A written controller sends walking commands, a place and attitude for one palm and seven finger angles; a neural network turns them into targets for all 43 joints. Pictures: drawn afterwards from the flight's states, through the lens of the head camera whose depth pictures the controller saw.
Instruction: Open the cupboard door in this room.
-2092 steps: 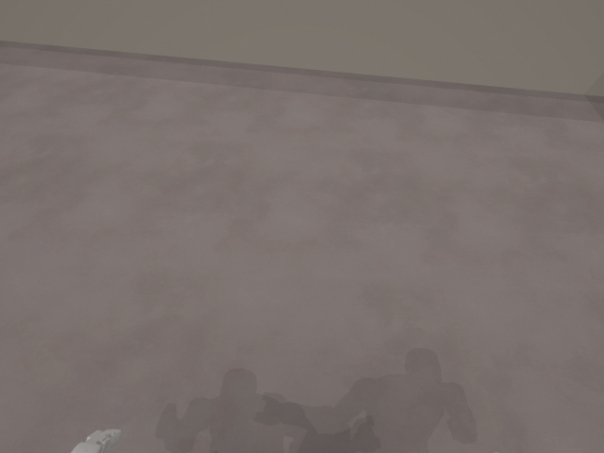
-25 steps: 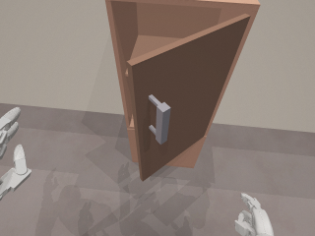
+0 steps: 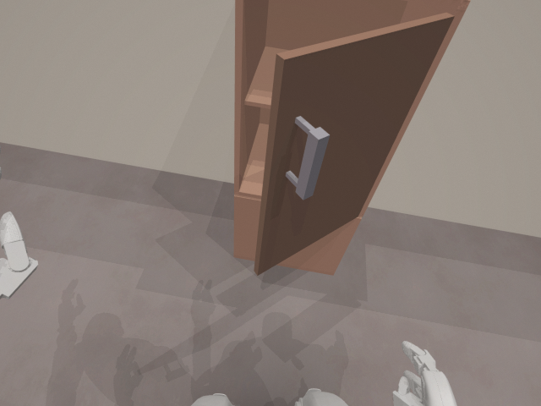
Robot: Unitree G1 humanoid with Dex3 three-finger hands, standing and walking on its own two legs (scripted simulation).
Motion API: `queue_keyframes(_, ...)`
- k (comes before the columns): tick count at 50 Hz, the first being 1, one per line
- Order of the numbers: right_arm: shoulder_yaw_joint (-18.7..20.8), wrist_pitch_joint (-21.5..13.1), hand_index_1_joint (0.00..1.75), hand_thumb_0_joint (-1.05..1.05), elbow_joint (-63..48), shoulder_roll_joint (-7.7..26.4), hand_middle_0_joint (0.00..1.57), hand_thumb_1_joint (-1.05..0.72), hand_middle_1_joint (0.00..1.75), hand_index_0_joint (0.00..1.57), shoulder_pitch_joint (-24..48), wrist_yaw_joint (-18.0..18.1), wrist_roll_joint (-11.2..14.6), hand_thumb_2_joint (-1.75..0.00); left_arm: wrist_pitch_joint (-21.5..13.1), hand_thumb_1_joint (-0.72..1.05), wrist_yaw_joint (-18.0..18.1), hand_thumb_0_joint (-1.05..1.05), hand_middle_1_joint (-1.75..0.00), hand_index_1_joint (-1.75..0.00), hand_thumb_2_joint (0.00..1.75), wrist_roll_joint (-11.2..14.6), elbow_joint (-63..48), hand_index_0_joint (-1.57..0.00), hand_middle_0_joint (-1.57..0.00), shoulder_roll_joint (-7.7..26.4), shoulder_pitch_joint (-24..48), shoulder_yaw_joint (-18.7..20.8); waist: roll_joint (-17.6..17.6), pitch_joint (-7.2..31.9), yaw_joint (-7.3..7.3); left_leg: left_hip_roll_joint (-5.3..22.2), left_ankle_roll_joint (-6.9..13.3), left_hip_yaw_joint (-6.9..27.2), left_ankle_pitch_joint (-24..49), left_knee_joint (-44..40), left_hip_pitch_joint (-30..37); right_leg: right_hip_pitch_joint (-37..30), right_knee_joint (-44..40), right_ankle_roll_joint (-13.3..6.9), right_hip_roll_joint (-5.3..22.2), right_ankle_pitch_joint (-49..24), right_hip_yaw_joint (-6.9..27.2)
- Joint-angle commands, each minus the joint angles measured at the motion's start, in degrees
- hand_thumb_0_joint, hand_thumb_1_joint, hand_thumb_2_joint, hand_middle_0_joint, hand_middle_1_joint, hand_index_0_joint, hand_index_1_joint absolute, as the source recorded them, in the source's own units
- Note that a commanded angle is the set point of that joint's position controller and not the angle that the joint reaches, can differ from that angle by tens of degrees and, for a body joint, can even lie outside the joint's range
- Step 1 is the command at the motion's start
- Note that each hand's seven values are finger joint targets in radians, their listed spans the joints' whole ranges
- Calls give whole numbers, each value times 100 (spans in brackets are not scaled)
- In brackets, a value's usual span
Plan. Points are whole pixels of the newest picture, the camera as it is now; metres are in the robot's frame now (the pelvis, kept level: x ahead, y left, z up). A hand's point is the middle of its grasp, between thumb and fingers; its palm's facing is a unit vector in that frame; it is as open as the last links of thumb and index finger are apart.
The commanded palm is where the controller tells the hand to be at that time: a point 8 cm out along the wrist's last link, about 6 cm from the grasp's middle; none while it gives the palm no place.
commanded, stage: step back with the hand held close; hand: left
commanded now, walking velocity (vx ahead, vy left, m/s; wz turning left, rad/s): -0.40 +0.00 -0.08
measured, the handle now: (303, 158) +0.48 -0.02 +0.10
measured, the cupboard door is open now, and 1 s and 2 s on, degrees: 44 44 44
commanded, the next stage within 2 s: stop stepping back and stand still in 0.10 s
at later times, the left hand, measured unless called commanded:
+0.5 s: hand out of the picture +0.08 +0.23 +0.20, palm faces +0.40 -0.78 -0.48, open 7.4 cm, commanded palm +0.04 +0.26 +0.19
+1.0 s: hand out of the picture +0.00 +0.23 +0.19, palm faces +0.47 -0.76 -0.45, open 7.4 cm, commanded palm -0.05 +0.26 +0.19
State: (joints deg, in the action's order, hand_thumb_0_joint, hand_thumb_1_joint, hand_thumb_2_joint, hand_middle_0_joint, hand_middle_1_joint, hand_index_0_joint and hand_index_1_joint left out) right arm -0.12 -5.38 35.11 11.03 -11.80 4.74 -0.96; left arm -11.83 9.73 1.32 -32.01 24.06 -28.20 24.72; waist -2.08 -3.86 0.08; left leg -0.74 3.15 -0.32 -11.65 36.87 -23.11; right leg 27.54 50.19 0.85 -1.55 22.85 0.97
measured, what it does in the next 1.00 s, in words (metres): walks backwards: right foot, then left foot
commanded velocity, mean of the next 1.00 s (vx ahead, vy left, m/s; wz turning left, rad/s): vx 0.11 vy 0.06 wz -0.01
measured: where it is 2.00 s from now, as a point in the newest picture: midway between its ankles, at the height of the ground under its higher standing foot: outside the picture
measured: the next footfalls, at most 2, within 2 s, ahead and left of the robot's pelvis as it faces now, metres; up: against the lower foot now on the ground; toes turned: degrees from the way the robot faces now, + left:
right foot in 0.30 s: -0.13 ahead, -0.11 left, +0.00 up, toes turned -1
left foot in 0.52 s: -0.06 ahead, +0.06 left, +0.00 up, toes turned -1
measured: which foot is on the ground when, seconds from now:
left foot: down 0.00-0.30, up 0.32-0.50, down 0.52-0.78, up 0.80-1.00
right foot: up 0.00-0.28, down 0.30-1.00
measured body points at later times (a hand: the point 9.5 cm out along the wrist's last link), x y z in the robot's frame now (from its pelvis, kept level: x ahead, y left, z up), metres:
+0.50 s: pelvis -0.12 -0.03 +0.01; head -0.13 -0.01 +0.46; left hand +0.05 +0.27 +0.22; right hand +0.01 -0.28 -0.07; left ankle -0.09 +0.07 -0.71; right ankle -0.22 -0.12 -0.72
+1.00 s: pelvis -0.20 -0.04 +0.03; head -0.22 -0.06 +0.48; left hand -0.03 +0.26 +0.21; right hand -0.07 -0.29 -0.08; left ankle -0.17 +0.12 -0.65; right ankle -0.17 -0.11 -0.72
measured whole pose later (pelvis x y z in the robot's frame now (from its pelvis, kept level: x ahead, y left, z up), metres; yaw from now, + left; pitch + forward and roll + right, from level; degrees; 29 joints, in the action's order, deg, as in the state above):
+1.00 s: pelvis -0.20 -0.04 +0.03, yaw -2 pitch +0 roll +4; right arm 0.5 -6.8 39.5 13.4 -15.8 4.4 -0.6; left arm -13.7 8.4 0.9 -17.7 20.6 -27.7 23.0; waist -0.9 3.0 -1.1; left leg 1.0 0.2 -1.8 -15.4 55.8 -28.6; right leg 13.9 23.8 -3.7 1.4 10.2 -3.5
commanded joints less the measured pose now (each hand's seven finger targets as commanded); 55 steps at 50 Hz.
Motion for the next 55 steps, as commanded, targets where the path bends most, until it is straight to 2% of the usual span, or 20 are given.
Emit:
queue_keyframes(1, 424, -514, 30, 0, -778, 779, 20, -90, 30, 20, 417, -71, 1, -90, -418, 90, 117, 0, -30, -30, 90, 83, -1542, -20, -20, 932, -46, 753, 1039, 1049, 15, 1845, 672, 1702, 859, -1938, 442, -306, 1367, 46, -44, 555, 347)
queue_keyframes(10, 309, -529, 30, 0, -632, 776, 20, -90, 30, 20, 552, -157, 7, -90, -135, 90, 69, 0, -30, -30, 90, 289, -1299, -20, -20, 878, -163, 508, 1673, 1224, 23, 1361, 153, 1132, -962, -3025, 711, -1512, -1125, -50, -408, 873, -406)
queue_keyframes(13, 283, -443, 30, 0, -770, 699, 20, -90, 30, 20, 526, -187, 68, -90, -208, 90, 5, 0, -30, -30, 90, 325, -1424, -20, -20, 1277, -659, 901, 1505, 1559, -75, 554, -330, 316, -901, -2326, 991, -2192, -3365, -292, -313, 95, -622)
queue_keyframes(15, 212, -276, 30, 0, -794, 575, 20, -90, 30, 20, 629, -200, 104, -90, -337, 90, -56, 0, -30, -30, 90, 333, -1517, -20, -20, 1609, -726, 1130, -261, 1258, -63, 25, -494, -89, -350, 203, 1360, -737, -4220, -656, 1222, -190, 893)
queue_keyframes(16, 173, -248, 30, 0, -789, 631, 20, -90, 30, 20, 792, -168, 66, -90, -345, 90, -31, 0, -30, -30, 90, 382, -1583, -20, -20, 1774, -613, 1287, -660, 1083, -156, -74, -488, 72, -670, 1427, 598, -518, -4169, -888, 1918, -807, 1473)
queue_keyframes(17, 103, -304, 30, 0, -782, 642, 20, -90, 30, 20, 720, -189, 29, -90, -379, 90, 16, 0, -30, -30, 90, 366, -1668, -20, -20, 1917, -339, 1450, -494, 1114, -88, 58, -475, 165, -741, 1843, -195, -984, -3856, -995, 2084, -1894, 1291)
queue_keyframes(18, 198, -310, 30, 0, -751, 684, 20, -90, 30, 20, 622, -186, 203, -90, -362, 90, -27, 0, -30, -30, 90, 342, -1563, -20, -20, 1760, -285, 1390, -1090, 1385, -78, -69, -441, 223, -743, 2017, -806, -1885, -3277, -598, 1668, -3411, 1127)
queue_keyframes(21, 89, -298, 30, 0, -707, 620, 20, -90, 30, 20, 704, -71, 183, -90, -197, 90, -41, 0, -30, -30, 90, 240, -610, -20, -20, 1135, -427, 927, -333, 990, 33, 73, -279, -235, -414, 588, -621, -2547, -2634, -577, 1465, -5032, 558)
queue_keyframes(25, 223, -381, 30, 0, -512, 905, 20, -90, 30, 20, 332, 18, 176, -90, -141, 90, -40, 0, -30, -30, 90, 201, 8, -20, -20, 816, 236, 366, 271, 942, 161, 125, 110, -205, 820, -1187, 1463, -1636, -1671, 11, 930, -3835, 93)
queue_keyframes(28, 292, -404, 30, 0, -669, 1005, 20, -90, 30, 20, 211, -55, 230, -90, -198, 90, 1, 0, -30, -30, 90, 139, -25, -20, -20, 932, 274, 337, 917, 1054, 46, 1461, 862, 1742, 2811, -1147, 2475, -85, -594, 268, 172, -84, -126)
queue_keyframes(30, 244, -471, 30, 0, -623, 897, 20, -90, 30, 20, 367, -68, 43, -90, -234, 90, -25, 0, -30, -30, 90, 102, -691, -20, -20, 1060, 348, 355, 1012, 793, 83, 1612, 813, 2251, 1582, -1930, 1499, -497, -326, 12, 217, 840, -71)
queue_keyframes(33, 245, -526, 30, 0, -722, 870, 20, -90, 30, 20, 571, -48, 77, -90, -248, 90, 46, 0, -30, -30, 90, 89, -1105, -20, -20, 1419, 50, 817, 901, 486, -29, 1262, 548, 1593, -1978, -2809, -116, -1703, -845, -91, 140, 421, -376)
queue_keyframes(36, 221, -464, 30, 0, -882, 802, 20, -90, 30, 20, 653, -9, 53, -90, -285, 90, 87, 0, -30, -30, 90, 43, -1065, -20, -20, 1249, -424, 853, 1693, 450, -70, 953, 229, 964, -3168, -2683, -1312, -2905, -1582, -223, -8, 269, -713)
queue_keyframes(38, 292, -346, 30, 0, -912, 747, 20, -90, 30, 20, 612, -12, 47, -90, -278, 90, 63, 0, -30, -30, 90, -34, -703, -20, -20, 1257, -572, 884, 640, 342, -132, 273, -91, 276, -2971, -730, -1908, -2907, -2702, -621, 508, 1164, 405)
queue_keyframes(39, 345, -284, 30, 0, -893, 672, 20, -90, 30, 20, 606, -39, 67, -90, -269, 90, 28, 0, -30, -30, 90, -21, -581, -20, -20, 1241, -409, 810, -1021, 254, -136, -171, -235, -210, -1979, 1737, -1708, -1709, -4115, -1196, 1850, 2788, 2807)
queue_keyframes(40, 399, -320, 30, 0, -758, 833, 20, -90, 30, 20, 607, -31, 31, -90, -313, 90, 4, 0, -30, -30, 90, 61, -543, -20, -20, 1109, -31, 715, -1198, -83, -85, -137, -310, 216, -1444, 3157, -1886, -952, -4687, -1346, 2454, 2884, 3823)
queue_keyframes(42, 338, -436, 30, 0, -526, 774, 20, -90, 30, 20, 283, -50, -28, -90, -514, 90, -75, 0, -30, -30, 90, 65, -175, -20, -20, 1108, 227, 836, -272, 155, 180, 204, -352, 414, -537, 3485, -1598, -952, -4242, -1172, 2041, 1540, 2624)
queue_keyframes(45, 262, -361, 30, 0, -451, 720, 20, -90, 30, 20, 261, -32, 53, -90, -476, 90, -133, 0, -30, -30, 90, 2, 609, -20, -20, 803, 492, 416, -34, 334, 156, 298, -343, 19, -199, 2744, -1106, -786, -4134, -819, 1616, 1448, 1334)
queue_keyframes(52, 300, -628, 30, 0, -586, 727, 20, -90, 30, 20, 423, 100, 21, -90, -462, 90, 54, 0, -30, -30, 90, -55, -210, -20, -20, 923, 324, 406, -1100, 689, -138, 65, -136, -589, -769, -193, 113, -1792, -3959, -626, 1502, 238, 918)
queue_keyframes(55, 282, -638, 30, 0, -681, 681, 20, -90, 30, 20, 338, 104, 1, -90, -456, 90, 146, 0, -30, -30, 90, 11, -763, -20, -20, 1016, 17, 661, -523, 989, -66, -23, -104, -525, -364, -1367, 995, -2039, -3331, -514, 1185, -506, 618)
